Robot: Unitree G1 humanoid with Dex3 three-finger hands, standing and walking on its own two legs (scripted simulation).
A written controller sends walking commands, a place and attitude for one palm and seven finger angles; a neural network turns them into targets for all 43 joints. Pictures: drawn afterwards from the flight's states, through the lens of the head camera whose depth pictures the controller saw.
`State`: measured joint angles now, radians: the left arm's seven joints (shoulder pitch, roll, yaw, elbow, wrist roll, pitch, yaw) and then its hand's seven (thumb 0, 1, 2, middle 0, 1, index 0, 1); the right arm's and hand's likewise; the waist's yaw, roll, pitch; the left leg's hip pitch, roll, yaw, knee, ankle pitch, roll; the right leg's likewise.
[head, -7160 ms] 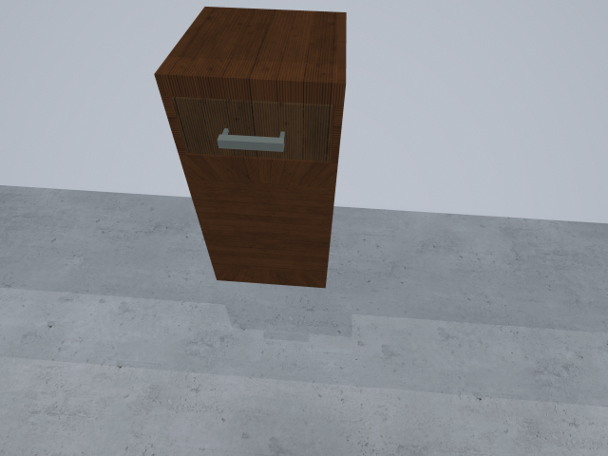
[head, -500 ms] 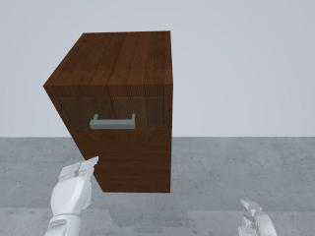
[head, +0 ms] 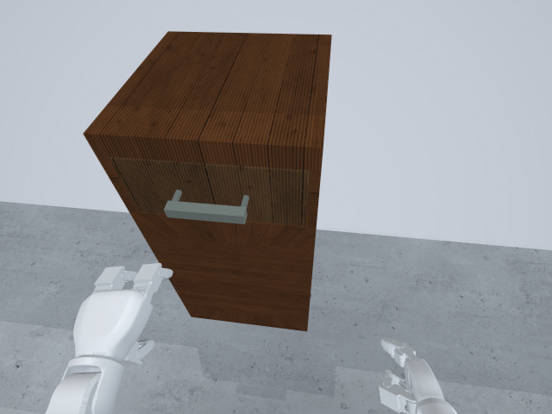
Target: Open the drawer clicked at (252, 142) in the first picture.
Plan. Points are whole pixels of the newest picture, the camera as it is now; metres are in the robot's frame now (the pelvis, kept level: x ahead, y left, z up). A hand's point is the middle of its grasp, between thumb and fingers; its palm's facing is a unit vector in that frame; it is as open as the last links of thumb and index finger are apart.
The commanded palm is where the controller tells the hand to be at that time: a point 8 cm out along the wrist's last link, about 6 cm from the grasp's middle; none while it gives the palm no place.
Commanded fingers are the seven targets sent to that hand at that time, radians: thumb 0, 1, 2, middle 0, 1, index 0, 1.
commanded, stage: raise the hand with hooked fingers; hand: left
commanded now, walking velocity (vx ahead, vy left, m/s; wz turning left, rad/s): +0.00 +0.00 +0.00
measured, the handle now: (208, 204) +0.49 +0.21 -0.03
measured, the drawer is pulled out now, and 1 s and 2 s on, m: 0.00 0.00 0.00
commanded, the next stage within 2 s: move the hooked fingers above the handle in 1.08 s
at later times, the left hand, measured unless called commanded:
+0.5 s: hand (139, 258) +0.30 +0.24 +0.07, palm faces +0.03 -0.11 -0.99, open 13.5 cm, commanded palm +0.28 +0.24 +0.13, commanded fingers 0.00 -0.50 0.30 -0.30 -1.20 -0.30 -1.20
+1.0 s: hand (129, 241) +0.31 +0.25 +0.09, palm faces -0.02 -0.10 -0.99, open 13.8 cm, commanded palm +0.29 +0.26 +0.16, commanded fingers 0.00 -0.50 0.30 -0.30 -1.20 -0.30 -1.20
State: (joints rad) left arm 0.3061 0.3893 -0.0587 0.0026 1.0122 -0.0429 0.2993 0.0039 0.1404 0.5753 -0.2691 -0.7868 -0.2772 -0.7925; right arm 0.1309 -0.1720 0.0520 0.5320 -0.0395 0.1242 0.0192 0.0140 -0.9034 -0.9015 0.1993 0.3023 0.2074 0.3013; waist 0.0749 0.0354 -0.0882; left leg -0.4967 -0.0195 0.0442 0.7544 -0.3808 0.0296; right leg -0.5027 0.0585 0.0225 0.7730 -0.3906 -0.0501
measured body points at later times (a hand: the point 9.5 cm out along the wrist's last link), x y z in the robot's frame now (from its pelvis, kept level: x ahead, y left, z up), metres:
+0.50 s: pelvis +0.02 +0.00 +0.02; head +0.04 -0.02 +0.47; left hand +0.29 +0.24 +0.12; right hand +0.23 -0.23 -0.08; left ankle +0.00 +0.10 -0.71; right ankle +0.00 -0.09 -0.71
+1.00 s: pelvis +0.02 +0.02 +0.03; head +0.05 -0.01 +0.47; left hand +0.31 +0.26 +0.14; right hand +0.19 -0.21 -0.09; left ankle +0.00 +0.10 -0.71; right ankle +0.00 -0.09 -0.71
